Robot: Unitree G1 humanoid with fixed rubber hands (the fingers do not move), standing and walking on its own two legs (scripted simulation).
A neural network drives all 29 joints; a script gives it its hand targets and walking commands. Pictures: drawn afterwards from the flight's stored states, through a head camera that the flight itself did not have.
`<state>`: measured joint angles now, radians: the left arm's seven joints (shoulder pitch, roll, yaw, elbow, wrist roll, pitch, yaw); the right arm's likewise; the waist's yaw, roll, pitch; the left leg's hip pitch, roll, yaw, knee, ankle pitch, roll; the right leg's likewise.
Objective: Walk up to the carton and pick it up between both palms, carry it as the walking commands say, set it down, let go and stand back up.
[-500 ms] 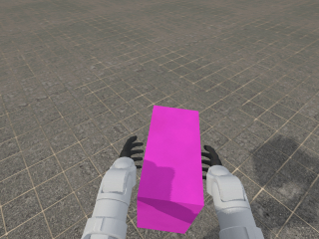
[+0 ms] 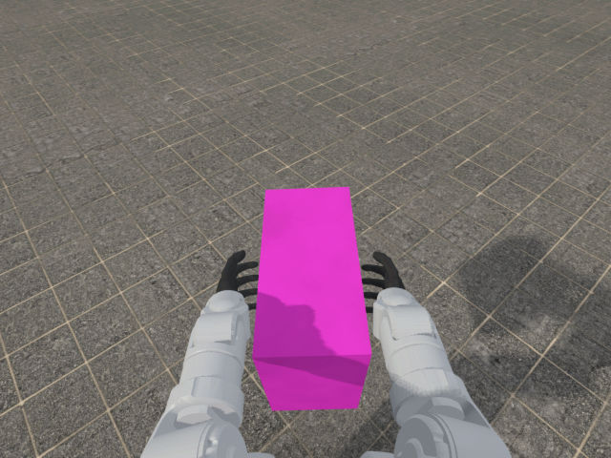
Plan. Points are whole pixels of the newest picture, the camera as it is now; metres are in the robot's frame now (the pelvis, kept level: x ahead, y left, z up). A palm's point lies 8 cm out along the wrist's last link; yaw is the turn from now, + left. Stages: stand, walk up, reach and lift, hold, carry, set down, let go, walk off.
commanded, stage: set down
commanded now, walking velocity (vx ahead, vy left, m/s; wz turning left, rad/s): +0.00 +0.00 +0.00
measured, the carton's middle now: (310, 297) +0.38 +0.02 -0.06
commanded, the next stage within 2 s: none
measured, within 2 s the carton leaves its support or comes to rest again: neither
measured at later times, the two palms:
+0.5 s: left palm (246, 313) +0.36 +0.12 -0.08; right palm (384, 319) +0.35 -0.11 -0.08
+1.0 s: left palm (256, 286) +0.46 +0.13 -0.15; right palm (371, 303) +0.43 -0.10 -0.16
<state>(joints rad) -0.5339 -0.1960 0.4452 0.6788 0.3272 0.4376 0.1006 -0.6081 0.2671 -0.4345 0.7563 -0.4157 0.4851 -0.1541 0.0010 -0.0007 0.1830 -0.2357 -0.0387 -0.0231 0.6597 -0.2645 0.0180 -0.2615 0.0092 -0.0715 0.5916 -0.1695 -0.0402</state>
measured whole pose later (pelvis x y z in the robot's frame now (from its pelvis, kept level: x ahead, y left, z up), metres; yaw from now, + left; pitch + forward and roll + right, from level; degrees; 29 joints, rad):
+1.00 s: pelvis +0.06 +0.04 -0.06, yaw -2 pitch +25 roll -3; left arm -0.75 -0.22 0.39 0.77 0.35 0.05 0.18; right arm -0.65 0.16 -0.45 0.71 -0.32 0.06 -0.13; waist 0.01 0.03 0.06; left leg -1.08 -0.08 -0.03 1.08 -0.43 0.07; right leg -1.11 0.06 0.03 1.01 -0.29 -0.02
